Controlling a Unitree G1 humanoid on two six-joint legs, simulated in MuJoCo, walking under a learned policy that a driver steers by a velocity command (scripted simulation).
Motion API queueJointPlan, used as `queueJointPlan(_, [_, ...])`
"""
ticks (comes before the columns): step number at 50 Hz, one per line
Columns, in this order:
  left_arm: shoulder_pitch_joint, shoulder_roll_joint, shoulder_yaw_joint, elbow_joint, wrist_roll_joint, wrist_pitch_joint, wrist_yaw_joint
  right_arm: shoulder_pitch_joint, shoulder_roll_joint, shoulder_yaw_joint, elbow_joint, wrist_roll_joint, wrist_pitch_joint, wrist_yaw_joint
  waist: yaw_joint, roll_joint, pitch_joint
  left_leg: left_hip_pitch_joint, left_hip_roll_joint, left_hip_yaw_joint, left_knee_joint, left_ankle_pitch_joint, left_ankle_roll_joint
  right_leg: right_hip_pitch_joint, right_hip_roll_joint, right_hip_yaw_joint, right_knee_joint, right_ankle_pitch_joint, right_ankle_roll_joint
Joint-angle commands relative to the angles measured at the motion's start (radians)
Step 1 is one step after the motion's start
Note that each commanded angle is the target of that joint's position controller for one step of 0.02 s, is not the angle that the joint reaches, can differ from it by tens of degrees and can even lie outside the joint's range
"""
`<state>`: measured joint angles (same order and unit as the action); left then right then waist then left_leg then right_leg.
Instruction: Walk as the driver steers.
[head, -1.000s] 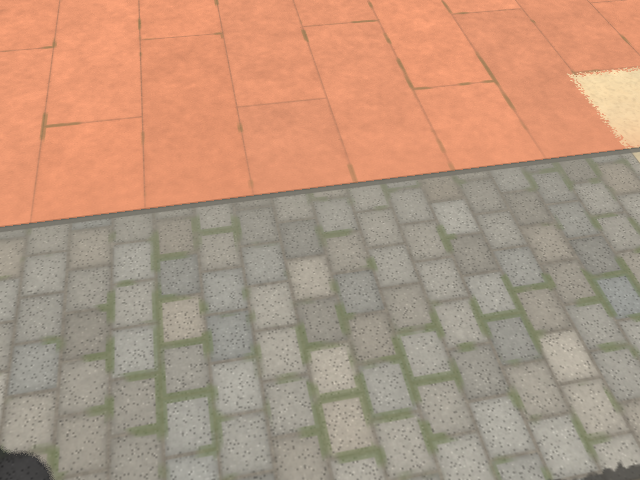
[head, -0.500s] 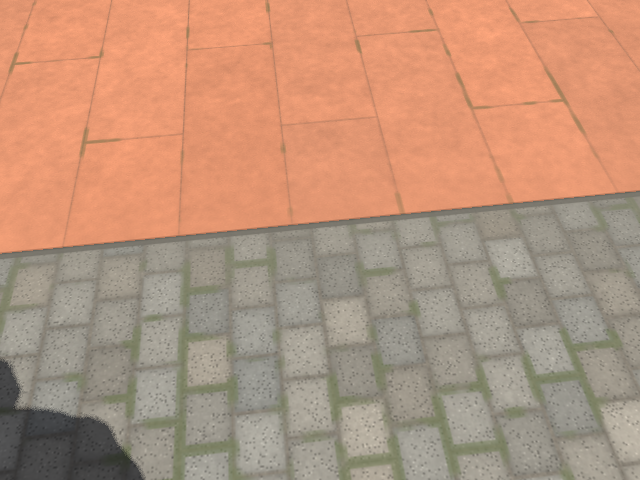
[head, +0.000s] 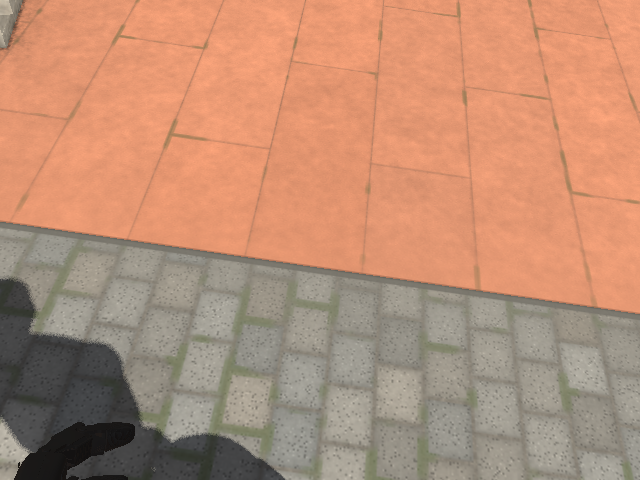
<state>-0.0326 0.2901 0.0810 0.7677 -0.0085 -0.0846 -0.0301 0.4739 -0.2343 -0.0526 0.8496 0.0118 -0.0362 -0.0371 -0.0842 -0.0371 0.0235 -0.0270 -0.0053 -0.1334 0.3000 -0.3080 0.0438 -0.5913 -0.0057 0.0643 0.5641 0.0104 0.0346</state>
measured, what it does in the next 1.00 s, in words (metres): walks ahead: right foot, then left foot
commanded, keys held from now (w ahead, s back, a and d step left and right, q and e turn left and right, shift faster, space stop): q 0.20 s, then no key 0.62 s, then w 0.18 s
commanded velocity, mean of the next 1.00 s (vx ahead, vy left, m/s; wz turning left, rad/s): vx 0.10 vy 0.00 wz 0.25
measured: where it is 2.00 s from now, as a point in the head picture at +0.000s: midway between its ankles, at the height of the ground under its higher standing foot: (239, 376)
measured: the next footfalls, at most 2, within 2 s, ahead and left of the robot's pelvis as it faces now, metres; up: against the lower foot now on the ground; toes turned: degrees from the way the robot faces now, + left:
right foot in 0.12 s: +0.24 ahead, -0.12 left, +0.00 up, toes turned +11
left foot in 0.50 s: +0.19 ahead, +0.12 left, +0.00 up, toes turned +12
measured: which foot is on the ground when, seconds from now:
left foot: down 0.00-0.12, up 0.14-0.48, down 0.50-1.00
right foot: up 0.00-0.10, down 0.12-1.00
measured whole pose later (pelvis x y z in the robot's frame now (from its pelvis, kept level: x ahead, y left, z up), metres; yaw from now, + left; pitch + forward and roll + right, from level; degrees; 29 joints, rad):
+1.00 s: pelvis +0.21 +0.01 -0.01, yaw +13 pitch -1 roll +1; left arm 0.17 0.30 0.03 1.04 -0.02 -0.03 -0.01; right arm 0.25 -0.26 -0.05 0.78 0.01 0.00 -0.01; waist 0.01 0.00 0.00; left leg -0.18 -0.03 -0.01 0.51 -0.33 0.03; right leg -0.25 -0.03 -0.03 0.64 -0.42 -0.04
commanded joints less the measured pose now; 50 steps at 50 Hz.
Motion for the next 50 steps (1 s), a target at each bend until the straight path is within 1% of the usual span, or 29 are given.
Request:
queueJointPlan(1, [-0.167, 0.047, 0.001, -0.117, -0.004, -0.020, -0.008, 0.025, -0.211, -0.060, -0.047, 0.009, 0.014, -0.012, 0.001, 0.201, 0.025, -0.053, 0.162, -0.148, 0.028, 0.476, 0.095, 0.062, 0.061, -0.042, -0.067, 0.019, -0.004])
queueJointPlan(3, [-0.102, 0.086, 0.014, -0.102, -0.003, -0.022, -0.006, -0.024, -0.217, -0.066, -0.072, 0.013, 0.022, -0.019, 0.041, 0.219, 0.000, -0.043, 0.167, -0.193, 0.092, 0.530, 0.071, 0.148, 0.061, -0.022, -0.099, -0.012, -0.024])
queueJointPlan(4, [-0.025, 0.113, 0.024, -0.079, 0.003, -0.026, 0.000, -0.063, -0.212, -0.066, -0.092, 0.012, 0.021, -0.020, 0.077, 0.224, -0.035, -0.043, 0.149, -0.200, 0.158, 0.603, 0.053, 0.235, 0.063, -0.027, -0.130, -0.002, -0.044])
queueJointPlan(5, [0.078, 0.145, 0.035, -0.053, 0.016, -0.031, 0.009, -0.101, -0.198, -0.062, -0.115, 0.012, 0.017, -0.018, 0.131, 0.201, -0.102, -0.070, 0.095, -0.174, 0.280, 0.644, 0.017, 0.388, 0.027, -0.023, -0.193, 0.108, -0.077])
queueJointPlan(6, [0.227, 0.208, 0.045, -0.037, 0.041, -0.034, 0.018, -0.118, -0.142, -0.044, -0.158, -0.008, 0.014, -0.014, 0.177, 0.085, -0.278, -0.227, 0.023, -0.144, 0.537, 0.399, -0.021, 0.709, -0.157, 0.127, -0.109, 0.361, -0.144])
queueJointPlan(7, [0.249, 0.238, 0.042, -0.027, 0.047, -0.014, 0.019, 0.114, -0.021, -0.014, -0.152, -0.010, 0.014, -0.008, 0.068, -0.244, -0.457, -0.527, -0.129, -0.069, 0.863, -0.469, -0.077, 1.030, -0.464, 0.471, -0.056, 0.675, -0.331])
queueJointPlan(8, [0.223, 0.181, 0.034, -0.036, 0.020, 0.005, 0.016, 0.174, -0.161, -0.038, -0.120, 0.013, 0.020, -0.006, 0.067, -0.228, -0.481, -0.563, -0.040, -0.075, 1.008, -0.408, -0.092, 0.946, -0.473, 0.549, -0.127, 0.419, -0.358])
queueJointPlan(9, [0.151, 0.101, 0.012, -0.063, 0.012, 0.017, 0.023, 0.041, -0.222, -0.060, -0.132, 0.026, 0.032, -0.009, 0.088, -0.142, -0.316, -0.620, -0.003, -0.024, 1.035, -0.328, -0.107, 0.807, -0.395, 0.383, -0.163, 0.302, -0.316])
queueJointPlan(10, [0.098, 0.071, 0.000, -0.059, 0.010, 0.029, 0.029, -0.037, -0.233, -0.065, -0.145, 0.020, 0.045, -0.016, 0.084, -0.071, -0.216, -0.620, 0.031, 0.016, 1.004, -0.265, -0.120, 0.671, -0.331, 0.255, -0.191, 0.240, -0.280])
queueJointPlan(11, [0.070, 0.059, -0.006, -0.053, 0.015, 0.038, 0.032, -0.071, -0.228, -0.069, -0.152, 0.007, 0.060, -0.023, 0.075, -0.061, -0.157, -0.586, 0.050, 0.025, 0.977, -0.229, -0.128, 0.551, -0.285, 0.191, -0.214, 0.206, -0.268])
queueJointPlan(13, [0.047, 0.087, -0.001, -0.025, 0.037, 0.041, 0.033, -0.071, -0.158, -0.054, -0.169, 0.005, 0.078, -0.022, 0.045, -0.094, -0.097, -0.461, 0.057, 0.055, 0.873, -0.197, -0.125, 0.367, -0.240, 0.093, -0.278, 0.186, -0.272])
queueJointPlan(14, [0.047, 0.094, 0.001, -0.013, 0.037, 0.037, 0.033, -0.079, -0.129, -0.044, -0.178, 0.002, 0.077, -0.021, 0.043, -0.096, -0.093, -0.436, 0.052, 0.069, 0.805, -0.194, -0.122, 0.351, -0.239, 0.069, -0.290, 0.224, -0.287])
queueJointPlan(16, [0.042, 0.114, 0.007, 0.004, 0.027, 0.035, 0.035, -0.116, -0.110, -0.031, -0.198, -0.010, 0.070, -0.017, 0.048, -0.086, -0.118, -0.389, 0.063, 0.074, 0.669, -0.141, -0.113, 0.358, -0.261, 0.045, -0.293, 0.301, -0.309])
queueJointPlan(20, [0.037, 0.143, 0.008, 0.024, 0.009, 0.058, 0.034, -0.174, -0.134, -0.022, -0.210, -0.010, 0.072, 0.007, 0.059, -0.085, -0.143, -0.262, 0.053, 0.099, 0.453, 0.000, -0.089, 0.362, -0.264, 0.013, -0.295, 0.177, -0.287])
queueJointPlan(22, [0.034, 0.147, 0.002, 0.036, -0.004, 0.068, 0.029, -0.181, -0.143, -0.024, -0.207, -0.012, 0.076, 0.018, 0.046, -0.069, -0.123, -0.178, 0.033, 0.125, 0.305, 0.079, -0.065, 0.341, -0.245, 0.007, -0.265, 0.010, -0.253])
queueJointPlan(24, [0.072, 0.092, -0.023, 0.063, -0.009, 0.069, 0.022, -0.194, -0.162, -0.028, -0.212, -0.027, 0.076, 0.020, 0.035, -0.031, -0.097, -0.041, 0.041, 0.097, 0.121, 0.186, -0.018, 0.259, -0.190, -0.014, -0.199, -0.181, -0.155])
queueJointPlan(25, [0.115, 0.041, -0.043, 0.064, 0.018, 0.065, 0.013, -0.213, -0.233, -0.037, -0.237, -0.037, 0.077, 0.010, 0.074, 0.132, -0.110, 0.014, 0.207, -0.101, 0.044, 0.372, 0.034, 0.204, -0.107, -0.094, -0.054, -0.315, -0.065])
queueJointPlan(26, [0.171, 0.018, -0.048, 0.068, 0.027, 0.063, 0.015, -0.300, -0.242, -0.026, -0.262, -0.049, 0.077, 0.006, 0.139, 0.280, -0.101, -0.116, 0.319, -0.209, 0.014, 0.308, 0.151, 0.223, -0.030, -0.132, -0.017, -0.448, -0.009])
queueJointPlan(27, [0.132, 0.079, -0.037, 0.074, 0.027, 0.069, 0.024, -0.341, -0.193, -0.018, -0.266, -0.048, 0.064, 0.015, 0.105, 0.235, -0.080, -0.205, 0.270, -0.184, -0.003, 0.139, 0.164, 0.304, -0.041, -0.097, -0.008, -0.407, 0.004])
queueJointPlan(28, [0.120, 0.088, -0.035, 0.076, 0.023, 0.071, 0.025, -0.364, -0.162, -0.008, -0.255, -0.049, 0.052, 0.021, 0.118, 0.224, -0.063, -0.211, 0.205, -0.125, 0.005, 0.049, 0.113, 0.323, -0.035, -0.099, -0.060, -0.316, 0.000])
queueJointPlan(30, [0.134, 0.101, -0.035, 0.103, 0.034, 0.077, 0.032, -0.366, -0.159, -0.005, -0.239, -0.042, 0.036, 0.026, 0.113, 0.218, -0.055, -0.203, 0.144, -0.067, 0.028, 0.041, 0.046, 0.367, -0.051, -0.080, -0.122, -0.182, 0.008])
queueJointPlan(32, [0.154, 0.130, -0.033, 0.127, 0.025, 0.074, 0.026, -0.332, -0.147, 0.000, -0.224, -0.039, 0.035, 0.026, 0.102, 0.145, -0.033, -0.202, 0.111, -0.037, 0.049, 0.087, 0.017, 0.378, -0.066, -0.071, -0.145, -0.158, -0.003])
queueJointPlan(35, [0.141, 0.113, -0.036, 0.157, 0.020, 0.064, 0.022, -0.315, -0.155, -0.002, -0.209, -0.035, 0.036, 0.025, 0.091, 0.062, -0.042, -0.140, 0.088, -0.004, 0.107, 0.220, 0.014, 0.368, -0.066, -0.068, -0.158, -0.131, -0.008])
queueJointPlan(41, [0.149, 0.111, -0.039, 0.211, 0.013, 0.070, 0.033, -0.325, -0.140, -0.006, -0.182, -0.028, 0.039, 0.026, 0.098, 0.039, -0.068, -0.110, 0.074, 0.021, 0.129, 0.378, 0.021, 0.415, -0.071, -0.069, -0.157, -0.075, -0.007])
queueJointPlan(43, [0.167, 0.100, -0.041, 0.232, 0.010, 0.078, 0.038, -0.306, -0.143, -0.011, -0.157, -0.025, 0.044, 0.025, 0.099, 0.059, -0.076, -0.115, 0.062, 0.022, 0.101, 0.152, 0.033, 0.410, -0.039, -0.108, -0.128, -0.239, -0.011])
queueJointPlan(44, [0.164, 0.102, -0.038, 0.235, 0.005, 0.079, 0.040, -0.294, -0.165, -0.020, -0.151, -0.019, 0.047, 0.024, 0.090, 0.084, -0.051, -0.131, 0.070, -0.006, 0.073, -0.041, 0.055, 0.366, -0.013, -0.137, -0.079, -0.350, -0.017])
queueJointPlan(46, [0.117, 0.091, -0.040, 0.213, -0.001, 0.066, 0.038, -0.240, -0.194, -0.031, -0.132, -0.011, 0.044, 0.022, 0.060, 0.161, 0.031, -0.148, 0.165, -0.170, -0.042, -0.360, 0.122, 0.218, 0.011, -0.149, 0.041, -0.435, -0.036])
queueJointPlan(48, [0.087, 0.091, -0.041, 0.192, -0.012, 0.039, 0.029, -0.204, -0.211, -0.039, -0.110, -0.004, 0.025, 0.018, 0.055, 0.209, 0.083, -0.141, 0.261, -0.313, -0.102, -0.397, 0.179, 0.130, -0.017, -0.102, 0.114, -0.459, -0.082])
queueJointPlan(50, [0.126, 0.096, -0.037, 0.205, -0.023, 0.012, 0.012, -0.230, -0.201, -0.040, -0.109, 0.001, 0.007, 0.017, 0.087, 0.208, 0.073, -0.136, 0.275, -0.298, -0.083, -0.307, 0.175, 0.147, -0.045, -0.072, 0.098, -0.479, -0.129])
